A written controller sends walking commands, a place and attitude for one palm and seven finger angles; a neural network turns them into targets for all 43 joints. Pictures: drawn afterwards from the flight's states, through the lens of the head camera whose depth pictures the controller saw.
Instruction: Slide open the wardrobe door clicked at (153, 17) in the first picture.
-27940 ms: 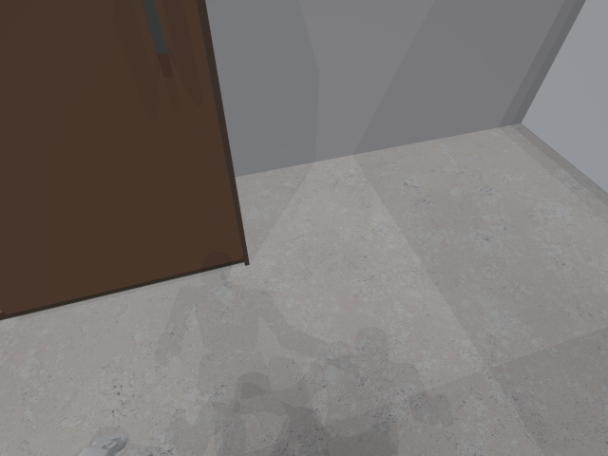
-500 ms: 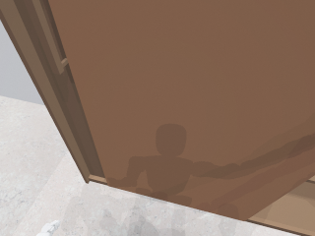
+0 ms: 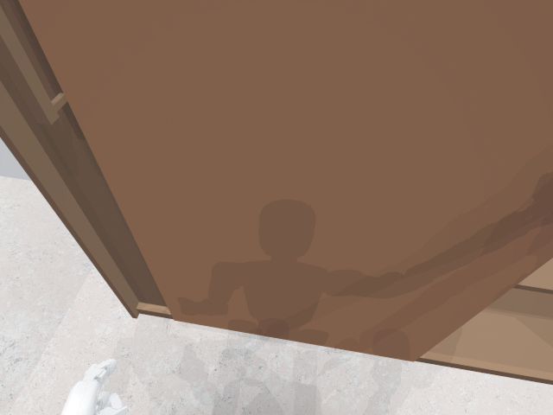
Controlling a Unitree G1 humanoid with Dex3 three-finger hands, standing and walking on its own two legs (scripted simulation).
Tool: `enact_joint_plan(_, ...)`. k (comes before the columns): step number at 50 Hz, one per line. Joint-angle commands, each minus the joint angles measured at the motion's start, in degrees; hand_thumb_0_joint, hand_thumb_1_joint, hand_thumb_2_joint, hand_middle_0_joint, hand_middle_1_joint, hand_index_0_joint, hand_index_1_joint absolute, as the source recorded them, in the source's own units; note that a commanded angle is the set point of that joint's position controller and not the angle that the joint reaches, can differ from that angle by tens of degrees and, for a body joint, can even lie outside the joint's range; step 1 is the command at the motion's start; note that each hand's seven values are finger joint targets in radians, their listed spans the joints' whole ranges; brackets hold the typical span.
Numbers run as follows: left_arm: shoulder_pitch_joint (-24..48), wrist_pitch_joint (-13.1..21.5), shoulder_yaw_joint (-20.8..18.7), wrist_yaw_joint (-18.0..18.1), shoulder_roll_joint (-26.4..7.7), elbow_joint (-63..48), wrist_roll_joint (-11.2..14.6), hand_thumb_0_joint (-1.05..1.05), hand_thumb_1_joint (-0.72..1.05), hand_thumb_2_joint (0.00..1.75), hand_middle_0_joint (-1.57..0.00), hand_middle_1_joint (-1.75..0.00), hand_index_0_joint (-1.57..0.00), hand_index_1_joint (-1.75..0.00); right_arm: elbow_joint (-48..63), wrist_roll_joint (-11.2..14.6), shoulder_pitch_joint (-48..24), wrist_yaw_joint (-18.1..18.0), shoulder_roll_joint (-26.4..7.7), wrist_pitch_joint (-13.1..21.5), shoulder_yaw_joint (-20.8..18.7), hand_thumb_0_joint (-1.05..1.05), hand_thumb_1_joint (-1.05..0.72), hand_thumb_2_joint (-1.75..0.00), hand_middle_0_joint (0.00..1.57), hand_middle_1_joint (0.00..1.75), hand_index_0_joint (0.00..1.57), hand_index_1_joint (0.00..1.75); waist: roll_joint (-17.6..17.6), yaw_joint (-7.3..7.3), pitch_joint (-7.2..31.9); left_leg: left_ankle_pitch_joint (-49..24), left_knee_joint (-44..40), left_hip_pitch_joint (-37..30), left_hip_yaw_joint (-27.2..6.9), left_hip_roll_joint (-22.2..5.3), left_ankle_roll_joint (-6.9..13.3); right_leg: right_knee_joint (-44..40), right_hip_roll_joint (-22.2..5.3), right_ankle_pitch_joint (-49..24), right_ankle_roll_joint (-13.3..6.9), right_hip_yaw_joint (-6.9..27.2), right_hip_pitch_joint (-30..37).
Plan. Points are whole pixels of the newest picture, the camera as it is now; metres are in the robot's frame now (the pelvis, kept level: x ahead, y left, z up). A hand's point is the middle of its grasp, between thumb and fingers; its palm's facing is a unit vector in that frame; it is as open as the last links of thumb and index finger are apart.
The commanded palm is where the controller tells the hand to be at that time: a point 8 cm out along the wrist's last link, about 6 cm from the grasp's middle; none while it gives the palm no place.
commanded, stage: stop walking and hold the door there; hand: right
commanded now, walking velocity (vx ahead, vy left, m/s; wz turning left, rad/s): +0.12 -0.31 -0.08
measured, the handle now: out of the picture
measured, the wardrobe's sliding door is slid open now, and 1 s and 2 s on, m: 0.67 0.66 0.66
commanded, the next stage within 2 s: loosen the grip on the handle in 1.40 s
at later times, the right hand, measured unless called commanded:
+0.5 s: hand out of the picture +0.37 -0.38 +0.23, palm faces +0.50 +0.83 -0.25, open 5.6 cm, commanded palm +0.33 -0.40 +0.20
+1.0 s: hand out of the picture +0.36 -0.37 +0.23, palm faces +0.33 +0.94 -0.11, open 5.8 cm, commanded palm +0.33 -0.40 +0.20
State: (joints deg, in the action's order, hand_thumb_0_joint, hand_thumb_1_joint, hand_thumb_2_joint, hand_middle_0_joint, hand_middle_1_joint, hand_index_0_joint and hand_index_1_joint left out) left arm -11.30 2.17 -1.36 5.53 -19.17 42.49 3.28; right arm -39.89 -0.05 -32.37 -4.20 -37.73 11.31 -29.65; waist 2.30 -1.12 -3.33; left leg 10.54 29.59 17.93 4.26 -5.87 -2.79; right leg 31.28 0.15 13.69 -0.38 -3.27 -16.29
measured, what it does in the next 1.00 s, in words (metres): steps to the right: left foot, then right foot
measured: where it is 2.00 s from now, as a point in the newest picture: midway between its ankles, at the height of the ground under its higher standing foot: outside the picture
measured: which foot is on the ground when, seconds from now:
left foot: down 0.00-0.06, up 0.08-0.24, down 0.26-0.56, up 0.58-0.80, down 0.82-1.00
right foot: down 0.00-0.26, up 0.28-0.54, down 0.56-1.00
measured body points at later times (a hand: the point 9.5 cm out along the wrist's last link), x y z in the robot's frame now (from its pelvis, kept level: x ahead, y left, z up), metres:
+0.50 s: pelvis -0.04 -0.08 +0.01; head +0.02 -0.07 +0.45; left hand +0.10 +0.19 -0.12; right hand +0.34 -0.42 +0.24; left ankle -0.03 +0.09 -0.73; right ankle -0.01 -0.25 -0.70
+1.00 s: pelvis -0.04 -0.14 +0.00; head +0.03 -0.14 +0.45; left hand +0.15 +0.05 -0.11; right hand +0.34 -0.41 +0.24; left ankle -0.03 -0.08 -0.73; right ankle -0.05 -0.27 -0.71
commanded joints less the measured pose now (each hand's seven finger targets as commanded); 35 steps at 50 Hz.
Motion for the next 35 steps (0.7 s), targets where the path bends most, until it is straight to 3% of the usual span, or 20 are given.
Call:
enact_joint_plan(1,1.68,1.88,-2.05,0.27,-6.96,-8.07,-0.10,0.00,0.90,0.90,-0.20,-0.30,-0.20,-0.30,6.66,0.15,-14.78,-1.36,-17.56,0.74,-1.31,0.00,-0.90,-0.90,0.45,1.40,0.45,1.40,-6.25,0.97,12.03,3.69,-3.47,-1.25,-4.92,-7.88,2.62,-8.53,-6.59,-1.72,-1.66,4.06,5.21)
enact_joint_plan(3,4.04,1.50,-1.67,0.20,-7.38,-9.00,0.02,0.00,0.90,0.90,-0.20,-0.30,-0.20,-0.30,9.65,0.55,-16.79,-1.53,-16.01,2.37,0.19,0.00,-0.90,-0.90,0.45,1.40,0.45,1.40,6.50,1.54,10.06,9.89,8.69,1.09,1.54,-0.66,0.76,-14.20,-11.70,-3.46,-4.26,10.94,3.39)
enact_joint_plan(4,3.64,1.55,-1.42,0.12,-6.67,-9.82,-0.13,0.00,0.90,0.90,-0.20,-0.30,-0.20,-0.30,10.62,0.61,-16.99,-1.85,-15.44,2.83,0.38,0.00,-0.90,-0.90,0.45,1.40,0.45,1.40,9.28,1.72,10.59,15.73,17.08,0.93,1.56,1.21,0.93,-15.97,-14.15,-8.33,-6.52,14.72,0.98)
enact_joint_plan(6,3.51,2.58,-1.27,-0.40,-5.79,-10.31,-0.08,0.00,0.90,0.90,-0.20,-0.30,-0.20,-0.30,13.96,1.29,-17.34,-1.77,-10.91,2.69,4.21,0.00,-0.90,-0.90,0.45,1.40,0.45,1.40,9.01,1.94,13.21,18.13,19.84,2.58,1.35,1.50,1.18,-11.66,-14.13,-20.60,-9.07,12.12,6.38)
enact_joint_plan(8,3.44,3.15,-1.25,-1.13,-6.22,-10.01,0.27,0.00,0.90,0.90,-0.20,-0.30,-0.20,-0.30,14.82,1.89,-17.30,-1.59,-10.64,1.67,5.05,0.00,-0.90,-0.90,0.45,1.40,0.45,1.40,6.57,2.00,14.47,15.82,15.75,0.73,3.07,1.54,0.53,-8.37,-12.02,-27.00,-8.43,8.36,9.58)
enact_joint_plan(11,4.42,3.51,-0.78,-2.15,-6.02,-10.00,-0.27,0.00,0.90,0.90,-0.20,-0.30,-0.20,-0.30,14.79,1.83,-17.15,-1.39,-9.78,0.33,5.70,0.00,-0.90,-0.90,0.45,1.40,0.45,1.40,5.62,2.90,14.79,8.77,2.49,-8.36,3.14,-0.20,1.14,-5.63,-10.23,-20.28,-5.94,7.66,5.00)
enact_joint_plan(12,4.76,3.10,-0.81,-2.37,-5.71,-10.01,-0.54,0.00,0.90,0.90,-0.20,-0.30,-0.20,-0.30,13.34,1.43,-16.35,-1.37,-11.63,0.06,4.37,0.00,-0.90,-0.90,0.45,1.40,0.45,1.40,-0.96,3.48,14.69,2.87,-6.24,-14.56,-1.66,-5.33,3.11,0.42,-7.38,-11.17,-3.63,5.45,-1.17)
enact_joint_plan(13,4.14,1.91,-1.17,-2.60,-5.60,-10.00,-1.07,0.00,0.90,0.90,-0.20,-0.30,-0.20,-0.30,9.87,0.96,-15.73,-1.44,-16.05,-0.30,1.95,0.00,-0.90,-0.90,0.45,1.40,0.45,1.40,-17.60,2.81,12.78,-6.61,-13.73,-21.89,-21.53,-20.14,9.09,14.16,-0.23,4.64,0.18,1.20,-15.49)
enact_joint_plan(14,3.32,2.47,-1.56,-2.65,-6.93,-9.56,-1.25,0.00,0.90,0.90,-0.20,-0.30,-0.20,-0.30,9.13,2.17,-17.52,-1.12,-16.76,0.09,0.52,0.00,-0.90,-0.90,0.45,1.40,0.45,1.40,-16.88,2.72,10.34,-14.44,-14.96,-17.43,-28.84,-29.90,13.51,30.08,-0.30,14.74,2.48,7.02,-19.97)
enact_joint_plan(15,1.36,3.27,-1.95,-2.91,-6.08,-8.23,-1.06,0.00,0.90,0.90,-0.20,-0.30,-0.20,-0.30,9.86,1.93,-18.50,-0.90,-15.57,0.26,0.26,0.00,-0.90,-0.90,0.45,1.40,0.45,1.40,-15.39,2.26,12.98,-15.13,-12.09,-17.16,-24.93,-28.21,12.51,36.30,-1.71,13.60,2.65,11.97,-19.75)
enact_joint_plan(18,3.46,3.82,-0.15,-2.42,-4.19,-6.73,-1.62,0.00,0.90,0.90,-0.20,-0.30,-0.20,-0.30,13.85,1.93,-23.17,-0.31,-16.64,1.59,-0.49,0.00,-0.90,-0.90,0.45,1.40,0.45,1.40,-15.31,1.64,11.56,-14.74,-8.57,-16.16,-8.01,-19.64,6.30,34.11,-3.18,9.22,2.62,7.41,-18.03)
enact_joint_plan(24,7.25,3.50,-0.09,-1.65,-0.55,-9.19,-1.49,0.00,0.90,0.90,-0.20,-0.30,-0.20,-0.30,23.37,1.82,-23.62,-1.22,-6.07,0.30,7.31,0.00,-0.90,-0.90,0.45,1.40,0.45,1.40,-17.74,2.17,12.09,-17.04,-3.63,-10.28,-0.58,-16.24,4.21,1.60,0.35,5.18,2.45,-7.04,2.05)
enact_joint_plan(25,7.30,3.02,-0.50,-1.52,-0.47,-9.34,-1.43,0.00,0.90,0.90,-0.20,-0.30,-0.20,-0.30,25.87,1.99,-24.70,-1.39,-3.84,0.12,9.01,0.00,-0.90,-0.90,0.45,1.40,0.45,1.40,-16.81,1.11,13.38,-15.59,-0.21,-8.34,0.90,-15.24,3.31,-2.76,1.17,-0.46,2.96,-9.20,6.89)
enact_joint_plan(26,7.33,2.65,-1.05,-1.43,-0.97,-9.65,-1.29,0.00,0.90,0.90,-0.20,-0.30,-0.20,-0.30,28.39,2.23,-24.96,-1.29,-1.57,0.26,10.75,0.00,-0.90,-0.90,0.45,1.40,0.45,1.40,-11.50,0.54,14.13,-13.67,4.97,-5.49,3.55,-12.94,2.52,-5.25,-0.05,-4.81,3.18,-10.62,11.44)
enact_joint_plan(27,6.43,2.67,-1.75,-1.48,-2.86,-10.20,-1.03,0.00,0.90,0.90,-0.20,-0.30,-0.20,-0.30,31.53,2.50,-25.70,-1.04,0.39,0.86,12.54,0.00,-0.90,-0.90,0.45,1.40,0.45,1.40,-0.68,0.06,15.63,-7.05,14.52,0.02,5.82,-8.63,1.23,-7.08,-5.41,-9.90,1.40,-4.41,15.28)
enact_joint_plan(28,5.37,2.67,-2.61,-1.33,-4.88,-11.09,-0.55,0.00,0.90,0.90,-0.20,-0.30,-0.20,-0.30,34.16,3.20,-24.70,-0.30,3.87,1.73,15.95,0.00,-0.90,-0.90,0.45,1.40,0.45,1.40,11.86,-0.93,15.38,17.21,27.17,9.33,6.81,-0.93,-1.10,-8.36,-16.75,-25.72,-4.67,9.68,18.99)
enact_joint_plan(29,3.05,3.22,-2.75,-1.87,-5.04,-11.75,0.08,0.00,0.90,0.90,-0.20,-0.30,-0.20,-0.30,36.25,2.55,-27.15,0.42,6.84,2.43,18.31,0.00,-0.90,-0.90,0.45,1.40,0.45,1.40,11.82,-0.60,17.59,28.01,35.96,11.73,2.65,2.28,0.16,-8.91,-20.32,-31.32,-9.79,15.03,17.58)
enact_joint_plan(30,5.76,3.87,-1.85,-2.03,-2.05,-11.39,-0.25,0.00,0.90,0.90,-0.20,-0.30,-0.20,-0.30,40.75,2.42,-29.00,1.03,12.21,2.51,22.98,0.00,-0.90,-0.90,0.45,1.40,0.45,1.40,14.97,-1.47,18.98,26.36,39.49,14.49,0.51,1.41,0.97,-8.95,-19.97,-26.43,-10.74,14.88,19.81)
enact_joint_plan(33,4.46,4.97,-1.35,-1.30,-1.52,-9.80,-0.13,0.00,0.90,0.90,-0.20,-0.30,-0.20,-0.30,42.38,2.62,-31.28,0.17,9.72,0.71,20.87,0.00,-0.90,-0.90,0.45,1.40,0.45,1.40,4.69,-0.56,19.34,16.34,29.16,11.80,-2.18,0.83,1.11,-5.77,-18.43,-26.96,-10.61,10.86,21.34)
enact_joint_plan(35,4.79,4.73,-0.12,-1.49,-1.37,-10.28,-0.90,0.00,0.90,0.90,-0.20,-0.30,-0.20,-0.30,41.09,2.54,-30.23,-0.01,9.18,-0.48,20.22,0.00,-0.90,-0.90,0.45,1.40,0.45,1.40,7.30,-0.05,19.86,14.41,19.55,6.22,-1.14,2.56,1.81,-5.45,-18.23,-29.65,-9.58,8.99,19.48)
